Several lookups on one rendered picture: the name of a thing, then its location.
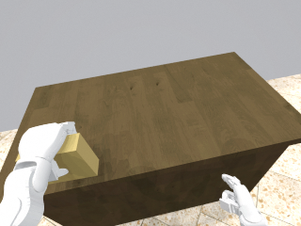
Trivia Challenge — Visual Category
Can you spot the right robot forearm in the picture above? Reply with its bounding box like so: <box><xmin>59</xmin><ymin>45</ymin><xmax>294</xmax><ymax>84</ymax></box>
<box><xmin>238</xmin><ymin>205</ymin><xmax>268</xmax><ymax>226</ymax></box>

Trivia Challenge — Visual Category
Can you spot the right robot hand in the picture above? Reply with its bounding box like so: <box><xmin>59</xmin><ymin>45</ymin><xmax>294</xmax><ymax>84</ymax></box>
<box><xmin>219</xmin><ymin>174</ymin><xmax>255</xmax><ymax>216</ymax></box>

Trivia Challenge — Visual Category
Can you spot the left robot hand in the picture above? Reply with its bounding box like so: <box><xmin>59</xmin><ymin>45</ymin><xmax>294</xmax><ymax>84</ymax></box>
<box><xmin>18</xmin><ymin>121</ymin><xmax>77</xmax><ymax>182</ymax></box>

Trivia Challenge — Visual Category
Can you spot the left robot forearm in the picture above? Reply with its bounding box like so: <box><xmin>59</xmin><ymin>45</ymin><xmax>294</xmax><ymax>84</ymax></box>
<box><xmin>0</xmin><ymin>156</ymin><xmax>53</xmax><ymax>226</ymax></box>

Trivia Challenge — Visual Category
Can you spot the sponge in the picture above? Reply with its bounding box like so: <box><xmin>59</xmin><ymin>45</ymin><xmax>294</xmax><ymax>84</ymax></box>
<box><xmin>15</xmin><ymin>133</ymin><xmax>99</xmax><ymax>185</ymax></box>

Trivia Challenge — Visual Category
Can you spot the table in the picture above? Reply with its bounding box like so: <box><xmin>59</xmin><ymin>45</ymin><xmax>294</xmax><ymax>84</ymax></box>
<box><xmin>0</xmin><ymin>52</ymin><xmax>301</xmax><ymax>226</ymax></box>

